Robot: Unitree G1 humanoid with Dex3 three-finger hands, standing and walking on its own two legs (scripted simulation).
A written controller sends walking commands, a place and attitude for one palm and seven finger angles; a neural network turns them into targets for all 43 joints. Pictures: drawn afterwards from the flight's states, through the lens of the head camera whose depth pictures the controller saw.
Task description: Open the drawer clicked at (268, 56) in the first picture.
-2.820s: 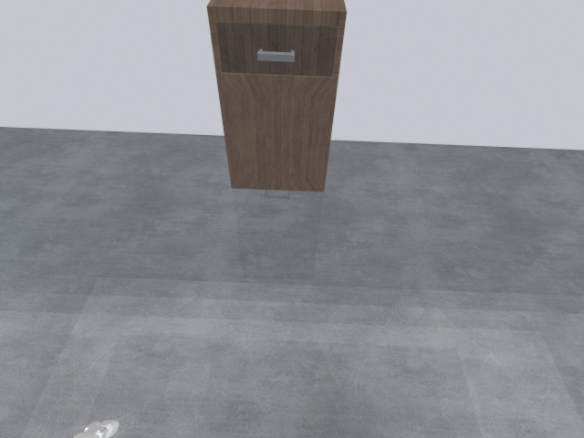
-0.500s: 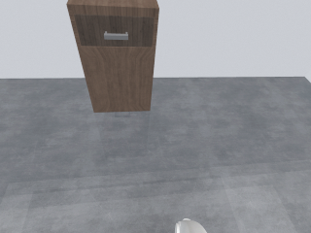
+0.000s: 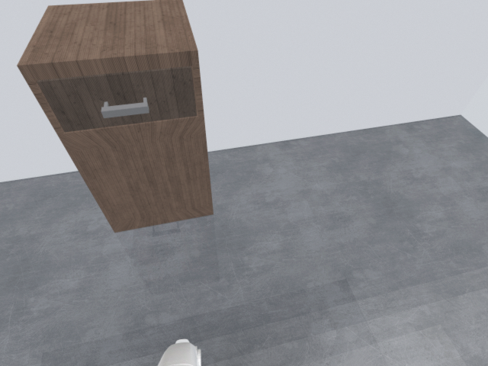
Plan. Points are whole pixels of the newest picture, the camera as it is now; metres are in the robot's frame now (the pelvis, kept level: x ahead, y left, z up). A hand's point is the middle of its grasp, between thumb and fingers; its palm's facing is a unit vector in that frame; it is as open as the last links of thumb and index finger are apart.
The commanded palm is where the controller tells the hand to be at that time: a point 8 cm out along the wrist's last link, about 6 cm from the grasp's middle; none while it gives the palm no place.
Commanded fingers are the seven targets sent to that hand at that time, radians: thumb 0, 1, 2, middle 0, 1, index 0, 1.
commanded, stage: turn to face it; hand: left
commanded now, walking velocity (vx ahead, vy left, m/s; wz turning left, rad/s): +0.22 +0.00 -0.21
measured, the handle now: (125, 106) +0.82 +0.41 -0.07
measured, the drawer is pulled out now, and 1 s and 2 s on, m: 0.00 0.00 0.00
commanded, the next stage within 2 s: take the last steps up to it in 0.68 s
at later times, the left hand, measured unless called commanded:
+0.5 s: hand (129, 351) +0.18 +0.23 -0.17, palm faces +0.16 -0.97 -0.20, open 7.4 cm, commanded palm none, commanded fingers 0.00 0.90 0.90 -0.20 -0.30 -0.20 -0.30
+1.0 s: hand out of the picture +0.07 +0.17 -0.16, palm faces +0.36 -0.91 -0.21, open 7.4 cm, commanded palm none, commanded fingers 0.00 0.90 0.90 -0.20 -0.30 -0.20 -0.30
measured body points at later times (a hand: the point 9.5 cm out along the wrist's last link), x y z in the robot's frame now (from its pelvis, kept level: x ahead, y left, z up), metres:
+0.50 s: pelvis +0.12 +0.04 +0.00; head +0.13 +0.05 +0.45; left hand +0.17 +0.28 -0.15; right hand +0.19 -0.19 -0.15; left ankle +0.16 +0.14 -0.74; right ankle +0.16 -0.10 -0.70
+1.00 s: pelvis +0.13 +0.00 +0.01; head +0.14 +0.00 +0.46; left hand +0.05 +0.22 -0.15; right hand +0.24 -0.22 -0.15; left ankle +0.06 +0.13 -0.70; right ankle +0.17 -0.09 -0.74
